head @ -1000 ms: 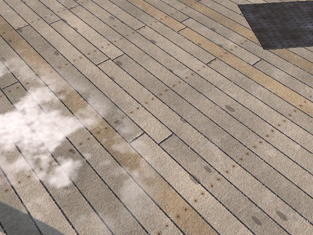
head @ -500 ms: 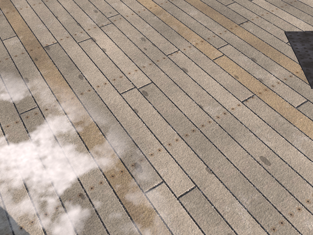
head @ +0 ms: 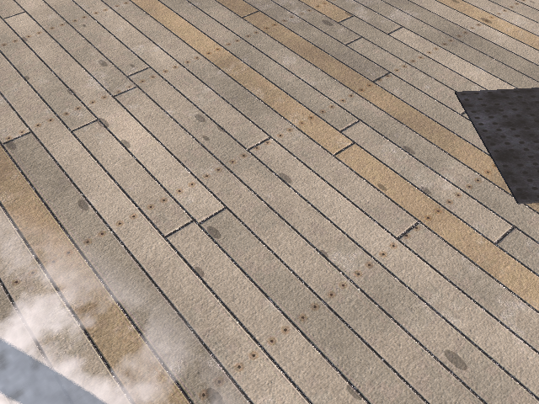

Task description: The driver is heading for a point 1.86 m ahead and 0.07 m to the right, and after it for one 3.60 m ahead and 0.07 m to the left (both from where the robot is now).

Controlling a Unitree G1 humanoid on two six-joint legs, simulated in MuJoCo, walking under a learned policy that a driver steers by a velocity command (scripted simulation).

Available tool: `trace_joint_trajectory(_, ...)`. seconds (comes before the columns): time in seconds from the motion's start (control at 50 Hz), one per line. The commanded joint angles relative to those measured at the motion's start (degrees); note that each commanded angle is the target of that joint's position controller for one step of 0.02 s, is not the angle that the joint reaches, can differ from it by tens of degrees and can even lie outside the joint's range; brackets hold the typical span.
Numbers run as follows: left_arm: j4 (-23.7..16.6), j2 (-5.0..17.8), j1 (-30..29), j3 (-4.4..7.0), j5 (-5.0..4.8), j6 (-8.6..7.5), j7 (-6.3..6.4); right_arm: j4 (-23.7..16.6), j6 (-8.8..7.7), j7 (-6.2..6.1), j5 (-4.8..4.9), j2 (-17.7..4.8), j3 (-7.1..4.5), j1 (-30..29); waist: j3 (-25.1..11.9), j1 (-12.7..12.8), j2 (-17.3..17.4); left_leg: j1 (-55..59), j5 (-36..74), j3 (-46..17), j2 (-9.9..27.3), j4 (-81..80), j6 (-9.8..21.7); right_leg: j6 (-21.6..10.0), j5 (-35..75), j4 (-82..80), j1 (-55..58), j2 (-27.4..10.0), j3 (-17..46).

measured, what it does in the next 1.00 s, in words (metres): walks ahead: right foot, then left foot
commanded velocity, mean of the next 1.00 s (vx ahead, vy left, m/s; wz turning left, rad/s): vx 0.50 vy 0.00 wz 0.00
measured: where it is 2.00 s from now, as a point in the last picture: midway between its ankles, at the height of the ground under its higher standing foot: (259, 209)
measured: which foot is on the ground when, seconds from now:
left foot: down 0.00-0.22, up 0.24-0.74, down 0.76-1.00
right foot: up 0.00-0.20, down 0.22-0.76, up 0.78-1.00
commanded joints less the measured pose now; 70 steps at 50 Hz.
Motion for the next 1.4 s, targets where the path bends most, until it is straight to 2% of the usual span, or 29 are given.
trace_joint_trajectory(0.02,-3.7,1.5,-5.1,-0.15,-0.16,-0.67,-0.61,-2.6,-0.68,-0.75,0.51,-9.3,-1.60,-0.4,3.1,0.4,5.4,-3.3,10.1,-6.7,13.9,-7.2,7.1,0.3,7.8,-8.5,2.2,1.5,-1.9)
trace_joint_trajectory(0.14,-7.0,2.4,-12.0,-0.71,-0.73,-1.47,-2.60,0.2,1.02,-1.14,1.02,-10.3,-2.23,4.4,5.1,-0.7,5.6,8.5,15.5,-7.1,18.6,-2.0,6.6,-1.9,1.7,-16.1,0.3,3.2,-2.1)
trace_joint_trajectory(0.18,-6.4,4.4,-8.2,0.01,-0.75,-1.72,-2.88,-0.1,1.56,-1.30,1.08,-11.2,-2.62,2.9,2.5,2.1,7.0,10.2,27.1,-6.7,19.0,2.8,5.3,-3.5,-2.6,-17.1,7.1,5.2,-3.6)
trace_joint_trajectory(0.22,-1.7,8.9,7.5,2.41,-0.30,-1.74,-2.37,-1.0,2.07,-1.34,0.97,-9.8,-2.03,1.0,-7.3,9.7,6.3,4.4,37.9,-3.0,14.3,20.8,2.7,-6.6,-1.1,-17.3,30.1,7.2,-5.0)
trace_joint_trajectory(0.24,0.4,13.3,17.9,3.50,0.33,-1.50,-1.75,-2.4,1.98,-1.40,-0.35,-7.7,-1.02,2.3,-16.2,11.9,-1.8,-8.8,18.0,-0.3,10.1,40.0,0.6,-10.5,-0.7,-15.9,48.0,-4.8,9.5)
trace_joint_trajectory(0.26,1.4,15.1,19.2,3.59,0.13,-1.34,-2.22,-2.2,0.52,-0.57,0.15,-0.3,0.92,9.2,-22.3,7.6,-16.3,-30.1,-22.1,-4.2,-0.6,57.0,-2.4,-19.6,-12.4,-24.6,63.7,-15.3,37.0)
trace_joint_trajectory(0.28,0.8,9.6,17.4,2.03,-0.49,-1.45,-2.21,-2.1,-0.87,-0.26,1.62,-7.0,-0.50,4.0,-18.3,9.7,-9.2,-36.6,-23.4,-10.6,2.7,62.9,-1.3,-17.1,-19.1,-27.8,61.1,-13.0,36.9)
trace_joint_trajectory(0.3,-0.2,7.4,12.4,1.34,-0.43,-1.69,-1.91,-3.9,-1.77,-0.08,2.81,-9.3,-1.17,-1.6,-10.5,9.0,-6.8,-39.7,-18.0,-9.2,5.5,62.9,-0.3,-14.6,-16.5,-28.8,53.5,-11.3,28.1)
trace_joint_trajectory(0.32,-1.2,6.3,8.1,0.89,0.13,-1.85,-1.91,-4.3,-1.98,-0.48,2.67,-9.0,-1.18,-4.2,-6.4,7.3,-1.5,-37.4,-12.6,-7.7,8.5,60.3,-0.3,-13.5,-10.3,-30.4,45.1,-9.3,22.0)
trace_joint_trajectory(0.36,-1.3,3.5,4.7,-0.01,1.28,-2.15,-2.13,-4.0,-0.97,-0.81,1.55,-7.6,-1.75,-4.0,-2.9,3.7,-1.5,-31.3,-7.5,-7.7,11.6,54.9,-0.7,-12.5,-2.8,-33.5,34.2,-6.3,14.4)
trace_joint_trajectory(0.5,1.0,6.7,9.6,0.62,0.59,-1.96,-0.51,-7.0,0.80,-0.79,0.39,-4.9,-1.58,-11.9,1.6,3.8,-0.6,-35.1,7.4,-5.9,12.4,35.5,-3.9,-12.5,2.9,-39.3,30.8,-4.0,4.9)
trace_joint_trajectory(0.66,4.7,7.6,16.9,1.00,-0.49,-0.59,0.05,-11.3,-0.04,1.25,1.31,-4.5,-0.44,-24.8,4.8,7.4,-1.2,-33.3,13.0,-3.6,8.8,18.0,-2.4,-10.3,3.5,-36.5,39.8,-5.6,1.0)
trace_joint_trajectory(0.72,4.7,8.9,15.4,1.58,-0.60,0.32,0.39,-11.2,-0.54,1.90,1.39,-7.0,-1.25,-21.4,2.4,4.2,-2.7,-27.1,6.6,-2.4,6.8,16.1,-0.1,-8.6,15.5,-30.6,43.9,-7.3,1.1)
trace_joint_trajectory(0.76,3.9,7.4,13.8,0.96,-0.42,0.90,0.51,-6.5,-0.54,1.44,0.98,-11.3,-3.64,-5.9,-7.1,-3.1,-1.8,-5.1,7.2,-0.7,4.6,15.7,2.8,-5.9,26.3,-12.7,38.7,-2.6,-2.7)
trace_joint_trajectory(0.78,2.6,5.1,15.3,-0.10,0.95,0.88,0.58,-4.5,-0.32,0.84,0.32,-15.9,-4.78,4.2,-15.8,-5.3,6.7,12.3,7.4,-14.9,16.4,16.8,6.5,-3.8,7.1,6.6,26.1,1.6,-5.4)
trace_joint_trajectory(0.8,2.8,-2.2,22.1,-2.00,0.41,-0.52,-0.19,-3.5,-0.14,1.38,0.44,-17.8,-4.90,5.5,-21.8,-0.9,21.4,27.6,-5.5,-42.4,26.6,7.7,15.4,-1.0,-31.1,23.4,5.0,12.1,-1.6)
trace_joint_trajectory(0.82,2.9,4.4,17.3,-0.61,-1.02,-1.83,-0.47,-4.2,-0.34,1.45,1.05,-12.3,-3.33,3.6,-17.9,-2.9,14.2,25.0,-12.6,-42.6,24.5,4.4,13.0,-2.0,-32.4,29.6,-1.5,8.8,4.9)
trace_joint_trajectory(0.84,1.2,6.9,11.8,0.06,-2.16,-2.68,-0.63,-5.2,-0.65,1.21,0.99,-10.0,-2.65,-1.2,-10.3,-2.3,11.4,17.6,-10.2,-34.0,22.8,3.5,10.5,-3.1,-27.0,29.7,-4.7,6.0,3.6)
trace_joint_trajectory(0.86,0.8,6.6,9.2,0.09,-2.00,-2.85,-0.19,-6.2,-0.85,1.22,0.42,-8.9,-2.20,-5.5,-6.4,-0.5,6.2,9.4,-4.1,-28.0,20.9,2.1,9.4,-3.1,-21.4,27.2,-2.4,3.0,2.1)
trace_joint_trajectory(0.9,1.0,5.4,9.3,0.66,-0.88,-1.85,0.19,-6.4,-1.19,1.41,-0.76,-6.2,-1.35,-8.9,-3.0,2.8,6.4,-1.3,4.0,-20.4,17.9,-0.9,8.6,-2.9,-16.0,21.9,3.7,-0.1,2.2)
trace_joint_trajectory(1.0,-0.7,3.2,5.0,0.68,-0.03,0.03,0.44,-4.5,-1.36,0.31,-0.16,-8.8,-1.87,-5.1,0.6,3.4,4.9,-4.4,9.5,-13.9,17.0,-6.1,9.7,-0.5,-7.9,10.0,0.4,-1.3,1.1)
trace_joint_trajectory(1.1,-3.2,1.7,-3.9,0.11,-0.02,-0.52,-0.45,-3.1,-0.74,-0.67,0.35,-8.9,-1.65,-1.1,2.6,1.0,5.3,-3.2,12.1,-7.1,13.7,-6.9,7.1,0.2,6.5,-6.2,1.3,1.0,-1.4)
trace_joint_trajectory(1.2,-6.1,1.6,-12.0,-0.74,-0.62,-1.06,-1.92,-0.4,0.38,-0.84,0.79,-9.4,-1.88,4.4,5.0,-1.6,5.2,5.2,13.2,-6.5,16.4,-4.5,7.0,-0.8,5.5,-14.3,-0.1,2.9,-2.5)
trace_joint_trajectory(1.28,-6.6,4.3,-9.2,0.03,-0.78,-1.72,-2.94,-0.1,1.54,-1.29,1.01,-11.0,-2.63,3.2,2.3,2.0,7.3,10.9,29.6,-6.5,18.8,3.0,5.3,-3.7,-2.6,-17.1,6.8,5.5,-3.9)
trace_joint_trajectory(1.32,-1.8,8.7,6.6,2.42,-0.32,-1.71,-2.44,-1.0,2.03,-1.37,0.97,-9.8,-2.12,1.1,-7.3,9.7,7.0,5.2,40.4,-3.0,14.4,20.5,2.6,-6.8,-0.7,-17.4,29.8,7.6,-5.4)
trace_joint_trajectory(1.34,0.3,13.1,17.2,3.52,0.36,-1.48,-1.79,-2.5,1.94,-1.44,-0.26,-8.0,-1.18,2.1,-16.1,12.2,-0.6,-8.2,20.4,-0.5,10.4,39.3,0.5,-10.6,0.0,-15.7,48.1,-4.2,8.6)
trace_joint_trajectory(1.36,1.5,14.9,18.8,3.61,0.14,-1.26,-2.20,-2.2,0.52,-0.57,0.16,-0.3,0.85,9.2,-22.8,7.7,-15.4,-29.7,-21.4,-4.1,-0.4,56.8,-2.5,-19.7,-12.1,-24.0,64.2,-15.2,36.3)
trace_joint_trajectory(1.38,0.9,9.4,17.2,2.06,-0.47,-1.31,-2.16,-2.1,-0.86,-0.24,1.62,-6.8,-0.54,4.2,-19.1,9.9,-8.9,-36.2,-23.4,-10.7,2.6,63.0,-1.4,-17.3,-19.2,-27.6,61.8,-13.0,36.8)
trace_joint_trajectory(1.4,-0.1,7.3,12.1,1.40,-0.45,-1.54,-1.86,-4.0,-1.75,-0.07,2.83,-9.3,-1.25,-1.5,-10.9,9.3,-6.7,-39.6,-18.3,-9.3,5.5,63.1,-0.5,-14.8,-16.9,-28.8,54.1,-11.3,28.2)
